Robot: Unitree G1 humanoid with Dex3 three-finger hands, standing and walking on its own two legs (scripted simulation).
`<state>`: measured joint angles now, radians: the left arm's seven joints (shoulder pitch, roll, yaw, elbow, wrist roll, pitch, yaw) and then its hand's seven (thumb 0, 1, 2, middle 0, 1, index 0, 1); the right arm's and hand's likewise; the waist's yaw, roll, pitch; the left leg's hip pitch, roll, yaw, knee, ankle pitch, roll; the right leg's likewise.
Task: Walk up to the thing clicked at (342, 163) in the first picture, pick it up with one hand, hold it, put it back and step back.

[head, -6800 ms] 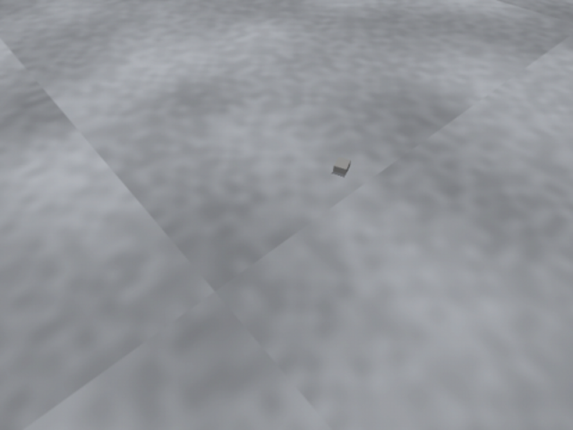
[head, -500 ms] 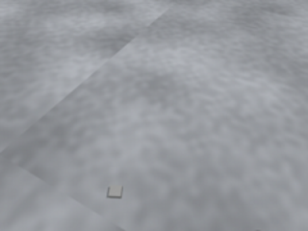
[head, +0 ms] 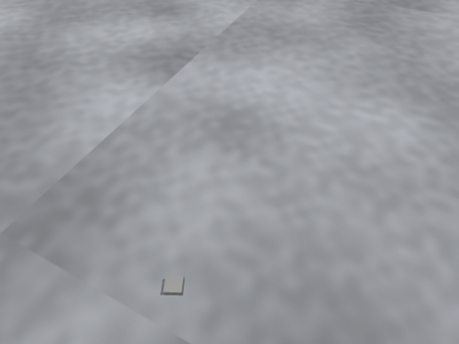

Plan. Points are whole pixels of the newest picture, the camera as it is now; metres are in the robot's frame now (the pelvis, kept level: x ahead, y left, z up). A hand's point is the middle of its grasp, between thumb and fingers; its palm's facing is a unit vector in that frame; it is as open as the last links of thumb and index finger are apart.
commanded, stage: walk up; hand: left
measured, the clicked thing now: (174, 285) +0.47 +0.24 -0.76
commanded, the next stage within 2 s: stand in 0.22 s
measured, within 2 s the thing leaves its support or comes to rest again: neither
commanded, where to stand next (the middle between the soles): +0.08 +0.01 m, yaw +0 degrees
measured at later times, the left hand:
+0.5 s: hand out of the picture +0.10 +0.24 -0.16, palm faces -0.03 -0.94 -0.33, open 7.4 cm
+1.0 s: hand out of the picture +0.08 +0.24 -0.16, palm faces -0.02 -0.94 -0.34, open 7.4 cm
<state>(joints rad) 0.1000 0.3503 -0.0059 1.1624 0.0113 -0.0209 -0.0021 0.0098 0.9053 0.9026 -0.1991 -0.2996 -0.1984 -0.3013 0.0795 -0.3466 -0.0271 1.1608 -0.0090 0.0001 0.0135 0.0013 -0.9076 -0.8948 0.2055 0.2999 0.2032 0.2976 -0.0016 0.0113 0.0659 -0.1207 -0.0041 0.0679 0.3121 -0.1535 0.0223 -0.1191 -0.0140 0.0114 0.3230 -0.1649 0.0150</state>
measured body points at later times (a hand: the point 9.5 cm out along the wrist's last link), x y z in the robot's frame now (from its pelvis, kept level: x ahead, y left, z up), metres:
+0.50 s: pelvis +0.01 +0.00 +0.00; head +0.02 +0.00 +0.45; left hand +0.10 +0.29 -0.13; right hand +0.09 -0.30 -0.13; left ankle +0.01 +0.10 -0.75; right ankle +0.01 -0.13 -0.75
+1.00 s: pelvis +0.01 -0.01 +0.00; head +0.02 -0.01 +0.45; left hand +0.08 +0.29 -0.13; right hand +0.09 -0.31 -0.13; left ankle +0.01 +0.10 -0.75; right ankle +0.01 -0.13 -0.75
